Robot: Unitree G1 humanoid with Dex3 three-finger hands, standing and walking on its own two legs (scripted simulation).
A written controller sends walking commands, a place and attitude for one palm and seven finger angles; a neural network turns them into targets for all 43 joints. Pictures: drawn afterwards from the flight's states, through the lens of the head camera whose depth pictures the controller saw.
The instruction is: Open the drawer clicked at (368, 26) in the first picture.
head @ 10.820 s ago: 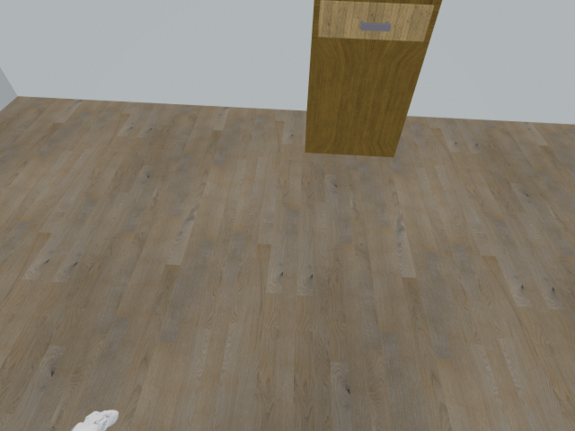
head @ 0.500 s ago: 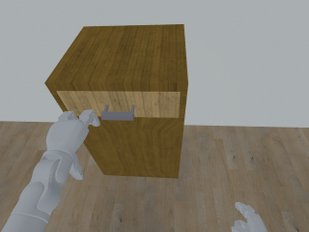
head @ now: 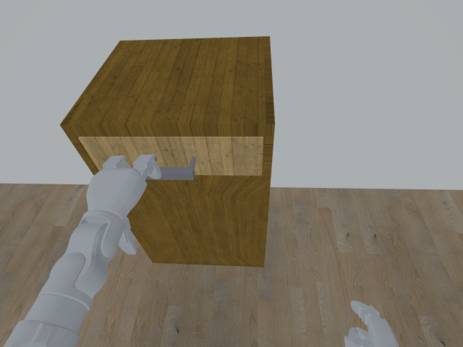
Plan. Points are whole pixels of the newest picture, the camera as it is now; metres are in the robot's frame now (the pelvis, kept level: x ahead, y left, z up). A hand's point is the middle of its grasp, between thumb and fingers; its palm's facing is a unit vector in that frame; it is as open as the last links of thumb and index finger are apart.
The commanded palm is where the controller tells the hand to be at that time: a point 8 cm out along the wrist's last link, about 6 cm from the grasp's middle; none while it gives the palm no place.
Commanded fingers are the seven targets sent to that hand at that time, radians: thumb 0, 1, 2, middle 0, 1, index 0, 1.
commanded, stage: move the hooked fingers above the handle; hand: left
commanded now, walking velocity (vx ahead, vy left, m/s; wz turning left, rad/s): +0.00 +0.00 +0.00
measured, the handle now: (171, 166) +0.53 +0.22 -0.05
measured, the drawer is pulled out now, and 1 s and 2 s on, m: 0.00 0.00 0.00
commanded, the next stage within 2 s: none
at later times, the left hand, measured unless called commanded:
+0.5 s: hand (143, 187) +0.39 +0.22 +0.04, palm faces +0.04 -0.06 -1.00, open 13.8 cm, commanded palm +0.37 +0.23 +0.10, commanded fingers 0.00 -0.50 0.30 -0.30 -1.20 -0.30 -1.20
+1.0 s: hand (154, 173) +0.45 +0.23 +0.02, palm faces -0.01 +0.00 -1.00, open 13.8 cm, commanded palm +0.43 +0.22 +0.07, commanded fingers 0.00 -0.50 0.30 -0.30 -1.20 -0.30 -1.20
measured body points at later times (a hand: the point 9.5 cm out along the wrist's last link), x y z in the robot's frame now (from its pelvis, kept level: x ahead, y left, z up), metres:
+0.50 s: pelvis +0.01 +0.01 -0.01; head +0.05 -0.01 +0.44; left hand +0.38 +0.23 +0.10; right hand +0.13 -0.25 -0.14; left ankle +0.05 +0.14 -0.73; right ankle -0.05 -0.11 -0.73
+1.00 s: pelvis +0.00 +0.01 -0.02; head +0.07 -0.01 +0.43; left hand +0.44 +0.22 +0.07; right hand +0.05 -0.26 -0.16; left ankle +0.05 +0.14 -0.73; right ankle -0.05 -0.11 -0.73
